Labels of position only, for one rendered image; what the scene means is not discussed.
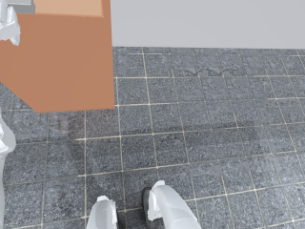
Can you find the robot right shin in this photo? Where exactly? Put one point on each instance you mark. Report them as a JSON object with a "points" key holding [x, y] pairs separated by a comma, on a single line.
{"points": [[152, 214]]}

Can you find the robot left hand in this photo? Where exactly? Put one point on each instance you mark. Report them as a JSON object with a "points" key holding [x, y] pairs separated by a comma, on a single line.
{"points": [[9, 26]]}

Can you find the left robot upper arm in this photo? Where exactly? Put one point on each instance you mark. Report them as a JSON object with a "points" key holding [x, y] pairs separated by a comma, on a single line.
{"points": [[7, 145]]}

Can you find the drawer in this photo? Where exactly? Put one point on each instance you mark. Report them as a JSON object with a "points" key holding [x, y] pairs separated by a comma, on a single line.
{"points": [[77, 7]]}

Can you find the cabinet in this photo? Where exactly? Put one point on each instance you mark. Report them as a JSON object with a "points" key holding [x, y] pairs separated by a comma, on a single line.
{"points": [[63, 62]]}

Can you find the left robot thigh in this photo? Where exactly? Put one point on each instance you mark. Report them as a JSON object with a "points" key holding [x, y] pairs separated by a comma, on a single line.
{"points": [[103, 215]]}

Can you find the handle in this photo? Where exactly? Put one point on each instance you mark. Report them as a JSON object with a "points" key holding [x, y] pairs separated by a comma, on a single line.
{"points": [[22, 6]]}

